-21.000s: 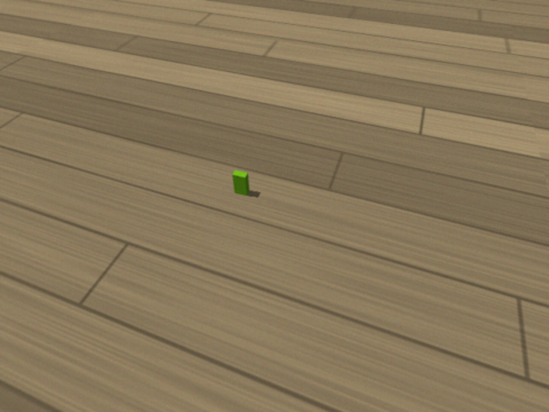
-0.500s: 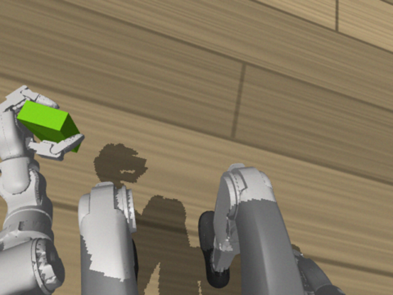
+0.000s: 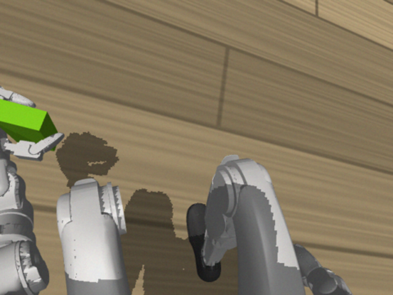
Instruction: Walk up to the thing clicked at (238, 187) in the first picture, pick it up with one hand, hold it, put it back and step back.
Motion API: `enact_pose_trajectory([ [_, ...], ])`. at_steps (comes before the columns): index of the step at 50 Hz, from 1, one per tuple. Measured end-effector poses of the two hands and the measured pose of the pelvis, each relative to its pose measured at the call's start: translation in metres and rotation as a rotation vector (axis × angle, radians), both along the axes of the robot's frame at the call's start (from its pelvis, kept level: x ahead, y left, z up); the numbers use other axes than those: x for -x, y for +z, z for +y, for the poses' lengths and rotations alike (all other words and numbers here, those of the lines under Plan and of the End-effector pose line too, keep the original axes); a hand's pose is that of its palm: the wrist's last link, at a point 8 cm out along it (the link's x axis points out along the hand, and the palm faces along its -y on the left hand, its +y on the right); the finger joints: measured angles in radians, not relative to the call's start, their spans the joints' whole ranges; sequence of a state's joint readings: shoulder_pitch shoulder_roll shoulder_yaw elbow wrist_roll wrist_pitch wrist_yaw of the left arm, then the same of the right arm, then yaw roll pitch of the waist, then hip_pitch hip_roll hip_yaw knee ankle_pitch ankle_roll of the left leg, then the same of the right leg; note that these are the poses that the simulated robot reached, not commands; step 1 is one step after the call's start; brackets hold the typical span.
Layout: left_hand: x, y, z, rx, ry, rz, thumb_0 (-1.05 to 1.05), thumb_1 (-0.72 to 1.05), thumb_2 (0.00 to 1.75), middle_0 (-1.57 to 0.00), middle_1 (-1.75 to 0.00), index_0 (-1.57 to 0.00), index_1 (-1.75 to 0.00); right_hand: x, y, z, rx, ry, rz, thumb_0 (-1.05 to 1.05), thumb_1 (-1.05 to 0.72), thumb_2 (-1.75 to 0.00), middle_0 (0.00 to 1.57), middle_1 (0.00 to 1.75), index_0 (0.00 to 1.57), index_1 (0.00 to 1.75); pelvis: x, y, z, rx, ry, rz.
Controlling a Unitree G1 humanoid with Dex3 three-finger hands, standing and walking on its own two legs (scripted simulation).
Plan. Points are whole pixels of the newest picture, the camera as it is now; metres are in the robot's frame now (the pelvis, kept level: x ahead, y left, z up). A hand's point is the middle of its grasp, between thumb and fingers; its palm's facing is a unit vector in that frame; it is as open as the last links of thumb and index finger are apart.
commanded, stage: lower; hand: left
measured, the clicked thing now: (30, 128) +0.43 +0.25 -0.12
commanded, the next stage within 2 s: loosen in 1.34 s
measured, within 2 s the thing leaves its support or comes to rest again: rests again in 1.74 s
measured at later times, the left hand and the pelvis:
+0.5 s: hand (38, 130) +0.45 +0.25 -0.17, palm faces +0.25 -0.97 -0.03, open 8.9 cm; pelvis +0.00 +0.01 -0.02, yaw -4 degrees
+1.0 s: hand (45, 132) +0.45 +0.25 -0.19, palm faces +0.27 -0.96 -0.04, open 8.9 cm; pelvis -0.01 +0.01 -0.02, yaw -6 degrees
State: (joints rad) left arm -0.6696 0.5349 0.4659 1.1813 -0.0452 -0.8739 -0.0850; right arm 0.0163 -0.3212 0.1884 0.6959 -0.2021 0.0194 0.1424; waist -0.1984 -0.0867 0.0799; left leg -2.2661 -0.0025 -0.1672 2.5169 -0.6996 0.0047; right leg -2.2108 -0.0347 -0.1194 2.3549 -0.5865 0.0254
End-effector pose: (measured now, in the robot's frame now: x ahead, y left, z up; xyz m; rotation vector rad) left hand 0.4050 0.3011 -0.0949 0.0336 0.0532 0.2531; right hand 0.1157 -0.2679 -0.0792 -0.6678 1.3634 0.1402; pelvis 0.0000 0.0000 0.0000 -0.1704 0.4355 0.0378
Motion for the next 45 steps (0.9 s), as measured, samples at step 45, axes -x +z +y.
enact_pose_trajectory([
  [45,-0.01,-0.089,-0.009,0.008,0.015,0.025,-0.03,-0.43,0.89,-0.95,-1.24,-0.99,-1.23,0.007,0.026,0.015,0.15,0.261,0.088,0.0,-0.91,-0.9,0.2,0.3,0.21,0.3,0.012,-0.02,0.012,0.115,-0.055,-0.167],
])
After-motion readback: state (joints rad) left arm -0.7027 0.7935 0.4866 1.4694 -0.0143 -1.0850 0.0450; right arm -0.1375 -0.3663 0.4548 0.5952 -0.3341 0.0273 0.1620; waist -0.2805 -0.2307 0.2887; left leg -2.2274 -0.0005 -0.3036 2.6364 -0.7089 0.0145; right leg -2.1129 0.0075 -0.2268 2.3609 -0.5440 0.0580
